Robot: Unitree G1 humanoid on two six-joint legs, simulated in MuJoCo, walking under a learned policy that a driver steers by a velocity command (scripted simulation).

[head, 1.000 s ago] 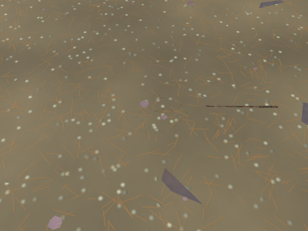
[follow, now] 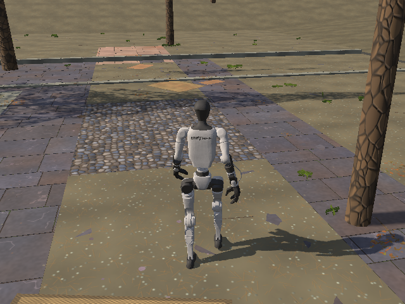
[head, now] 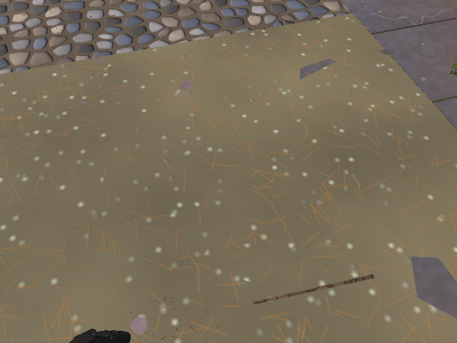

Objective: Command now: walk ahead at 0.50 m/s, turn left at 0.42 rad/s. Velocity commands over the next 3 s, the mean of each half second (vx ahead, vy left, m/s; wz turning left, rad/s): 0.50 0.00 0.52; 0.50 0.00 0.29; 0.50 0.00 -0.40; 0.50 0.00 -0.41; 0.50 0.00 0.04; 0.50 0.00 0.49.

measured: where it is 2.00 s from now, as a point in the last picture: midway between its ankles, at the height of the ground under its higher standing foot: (133, 186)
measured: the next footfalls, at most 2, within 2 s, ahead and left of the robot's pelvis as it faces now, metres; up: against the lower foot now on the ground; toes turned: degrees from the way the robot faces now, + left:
right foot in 0.06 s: +0.19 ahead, -0.12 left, +0.00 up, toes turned +3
left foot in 0.60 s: +0.41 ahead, +0.16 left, +0.00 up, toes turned +26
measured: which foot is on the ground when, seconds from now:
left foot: down 0.00-0.08, up 0.10-0.58, down 0.60-1.00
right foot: up 0.00-0.04, down 0.06-0.60, up 0.62-1.00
